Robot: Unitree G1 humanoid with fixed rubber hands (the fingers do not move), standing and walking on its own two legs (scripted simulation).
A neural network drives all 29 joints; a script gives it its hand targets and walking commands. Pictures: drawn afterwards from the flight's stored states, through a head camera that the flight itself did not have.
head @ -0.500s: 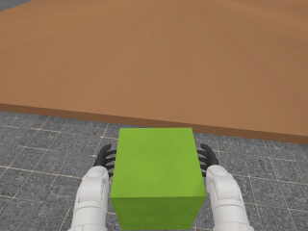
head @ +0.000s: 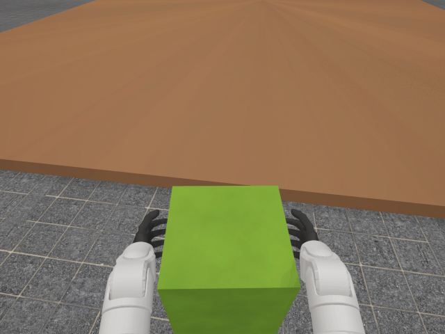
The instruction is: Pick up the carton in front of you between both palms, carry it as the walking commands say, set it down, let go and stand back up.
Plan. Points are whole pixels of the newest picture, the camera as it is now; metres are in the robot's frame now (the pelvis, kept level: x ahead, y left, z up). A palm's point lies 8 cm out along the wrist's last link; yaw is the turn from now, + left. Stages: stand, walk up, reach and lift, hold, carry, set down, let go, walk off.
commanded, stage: hold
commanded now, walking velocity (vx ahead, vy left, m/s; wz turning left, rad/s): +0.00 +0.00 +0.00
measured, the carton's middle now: (225, 263) +0.30 +0.00 -0.03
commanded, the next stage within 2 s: carry in 0.92 s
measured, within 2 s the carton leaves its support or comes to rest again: neither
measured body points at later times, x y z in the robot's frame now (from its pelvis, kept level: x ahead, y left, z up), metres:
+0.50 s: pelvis -0.01 +0.00 +0.00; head -0.05 +0.00 +0.45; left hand +0.29 +0.15 +0.04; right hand +0.29 -0.15 +0.04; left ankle +0.01 +0.13 -0.75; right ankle +0.01 -0.13 -0.75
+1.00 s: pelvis +0.00 +0.00 +0.00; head -0.04 +0.00 +0.44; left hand +0.30 +0.15 +0.04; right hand +0.30 -0.15 +0.04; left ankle +0.01 +0.13 -0.74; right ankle +0.00 -0.13 -0.74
